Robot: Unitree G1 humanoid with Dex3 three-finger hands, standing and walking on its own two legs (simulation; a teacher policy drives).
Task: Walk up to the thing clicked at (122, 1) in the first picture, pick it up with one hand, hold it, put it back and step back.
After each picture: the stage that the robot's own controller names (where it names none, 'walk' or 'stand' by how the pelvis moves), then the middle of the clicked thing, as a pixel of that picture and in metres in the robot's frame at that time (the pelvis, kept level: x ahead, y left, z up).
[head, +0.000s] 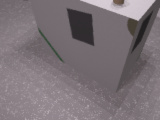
stand; out of the picture +0.93 -0.22 +0.06
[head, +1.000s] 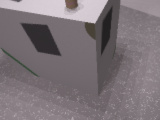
walk; out of the picture +0.83 +0.11 +0.08
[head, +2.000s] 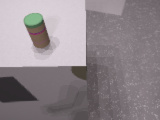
stand; (37, 31) +0.51 +0.18 +0.08
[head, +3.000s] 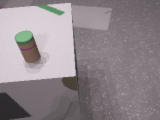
stand; (28, 47) +0.50 +0.23 +0.07
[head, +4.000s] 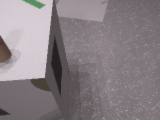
stand; out of the picture +0.47 +0.34 +0.08
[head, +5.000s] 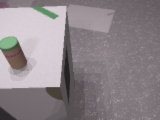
stand; (14, 53) +0.46 +0.28 +0.06
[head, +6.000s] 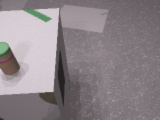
stand; (5, 59) +0.45 +0.30 +0.05
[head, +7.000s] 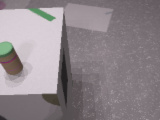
stand; (9, 59) +0.44 +0.29 +0.05
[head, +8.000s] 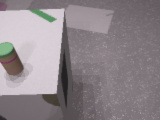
stand; (9, 59) +0.44 +0.29 +0.05
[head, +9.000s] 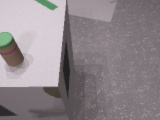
rise first; (9, 50) +0.45 +0.29 +0.06
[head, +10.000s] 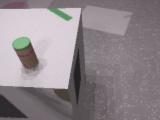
rise first; (26, 53) +0.46 +0.28 +0.06
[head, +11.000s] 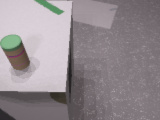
go down; (16, 53) +0.45 +0.24 +0.06
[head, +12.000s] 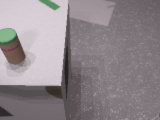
go down; (11, 47) +0.47 +0.25 +0.07
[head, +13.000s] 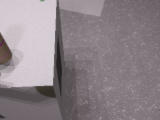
close in; out of the picture +0.45 +0.27 +0.09
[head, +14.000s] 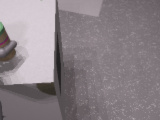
close; out of the picture +0.46 +0.25 +0.10
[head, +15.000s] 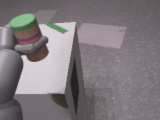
lift; (30, 38) +0.35 +0.16 +0.26
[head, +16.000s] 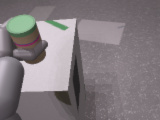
hold; (28, 41) +0.33 +0.16 +0.26
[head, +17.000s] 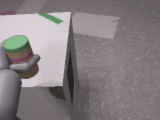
hold; (22, 57) +0.35 +0.20 +0.18
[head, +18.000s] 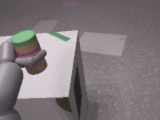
hold; (30, 53) +0.33 +0.17 +0.24
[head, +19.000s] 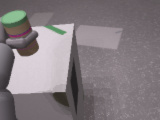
crouch; (21, 34) +0.38 +0.18 +0.27
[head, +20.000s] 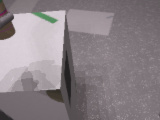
lower; out of the picture +0.46 +0.24 +0.25
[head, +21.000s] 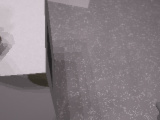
lower; out of the picture +0.50 +0.26 +0.12
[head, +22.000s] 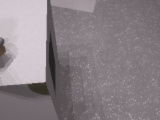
lower; out of the picture +0.46 +0.27 +0.11
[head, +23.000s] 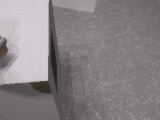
lower; out of the picture +0.47 +0.26 +0.11
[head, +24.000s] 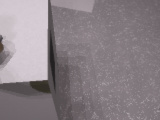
lower; out of the picture +0.47 +0.27 +0.11
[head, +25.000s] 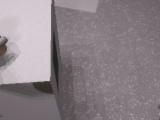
open; out of the picture +0.47 +0.27 +0.11
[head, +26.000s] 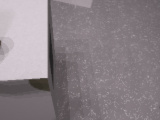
rise; out of the picture +0.47 +0.27 +0.11
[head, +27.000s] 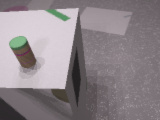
sink last; (23, 52) +0.47 +0.28 +0.08
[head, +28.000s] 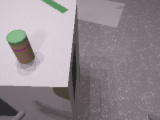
stand; (21, 47) +0.46 +0.26 +0.06
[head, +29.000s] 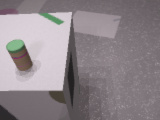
stand; (20, 55) +0.48 +0.27 +0.06
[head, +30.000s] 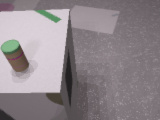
stand; (15, 56) +0.46 +0.28 +0.05
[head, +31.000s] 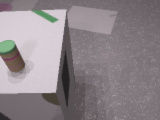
stand; (11, 56) +0.46 +0.29 +0.05
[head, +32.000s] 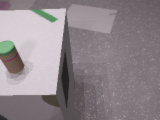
stand; (10, 57) +0.45 +0.29 +0.05
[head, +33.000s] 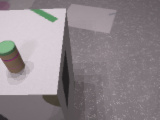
stand; (11, 57) +0.45 +0.29 +0.05
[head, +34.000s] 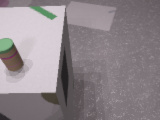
walk; (9, 55) +0.45 +0.29 +0.05
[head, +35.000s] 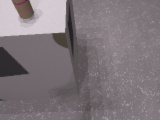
walk; (21, 2) +0.67 +0.27 +0.07
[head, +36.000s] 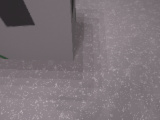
walk; out of the picture +1.05 +0.24 +0.09
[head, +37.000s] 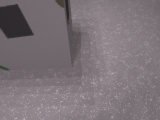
stand; out of the picture +1.09 +0.28 +0.08
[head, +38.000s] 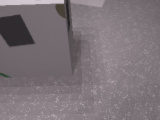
stand; out of the picture +1.06 +0.29 +0.05
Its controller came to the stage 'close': yes
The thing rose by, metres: 0.22
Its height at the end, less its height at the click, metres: +0.00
